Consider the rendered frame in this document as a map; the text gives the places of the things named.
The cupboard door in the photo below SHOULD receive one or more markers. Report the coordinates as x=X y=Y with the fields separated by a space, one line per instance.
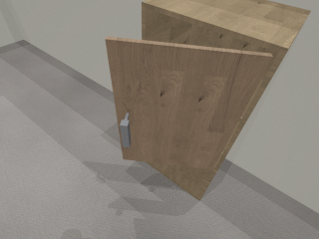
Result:
x=184 y=101

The handle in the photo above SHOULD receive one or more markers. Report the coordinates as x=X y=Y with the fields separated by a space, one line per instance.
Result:
x=125 y=131

